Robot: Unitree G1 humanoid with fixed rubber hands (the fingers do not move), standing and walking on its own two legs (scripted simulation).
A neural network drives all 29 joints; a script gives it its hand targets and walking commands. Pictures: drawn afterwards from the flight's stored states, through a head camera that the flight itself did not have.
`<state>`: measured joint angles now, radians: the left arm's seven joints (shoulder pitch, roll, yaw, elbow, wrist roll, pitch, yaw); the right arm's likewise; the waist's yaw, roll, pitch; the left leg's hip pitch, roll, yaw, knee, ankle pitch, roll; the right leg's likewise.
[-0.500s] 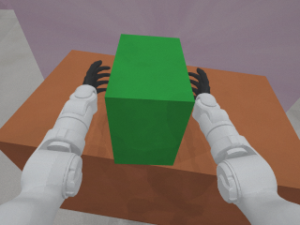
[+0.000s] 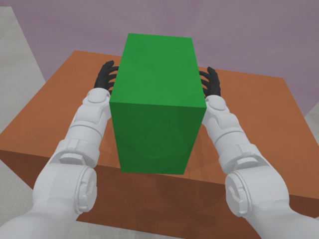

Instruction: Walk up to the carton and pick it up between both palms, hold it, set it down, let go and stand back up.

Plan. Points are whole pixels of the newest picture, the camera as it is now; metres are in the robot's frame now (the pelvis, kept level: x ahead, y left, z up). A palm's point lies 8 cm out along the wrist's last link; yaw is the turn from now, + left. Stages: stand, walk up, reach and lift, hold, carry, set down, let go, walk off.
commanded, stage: reach and lift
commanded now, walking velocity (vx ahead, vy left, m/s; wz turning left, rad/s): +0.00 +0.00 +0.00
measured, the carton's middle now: (156, 105) +0.47 +0.01 +0.09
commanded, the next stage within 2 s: none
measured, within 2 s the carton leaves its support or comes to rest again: leaves its support in 1.86 s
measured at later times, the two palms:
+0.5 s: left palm (103, 91) +0.45 +0.14 +0.15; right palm (210, 98) +0.43 -0.13 +0.16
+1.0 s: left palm (98, 96) +0.43 +0.15 +0.16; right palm (209, 103) +0.41 -0.12 +0.15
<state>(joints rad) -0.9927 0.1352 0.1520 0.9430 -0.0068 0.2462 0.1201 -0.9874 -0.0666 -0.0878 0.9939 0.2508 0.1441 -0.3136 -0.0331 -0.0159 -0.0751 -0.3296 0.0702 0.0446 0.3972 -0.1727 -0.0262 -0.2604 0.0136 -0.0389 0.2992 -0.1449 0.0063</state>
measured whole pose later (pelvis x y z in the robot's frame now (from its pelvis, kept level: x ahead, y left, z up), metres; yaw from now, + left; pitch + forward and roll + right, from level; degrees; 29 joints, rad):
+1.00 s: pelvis +0.01 +0.01 +0.01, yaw +1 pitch -4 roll +0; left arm -0.87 -0.06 0.51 0.71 0.43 0.24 -0.07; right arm -0.82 0.15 -0.50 0.83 -0.27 -0.05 -0.12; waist -0.03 -0.06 0.05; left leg -0.06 0.03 0.05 0.27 -0.15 -0.01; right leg -0.01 -0.02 -0.04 0.23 -0.15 0.02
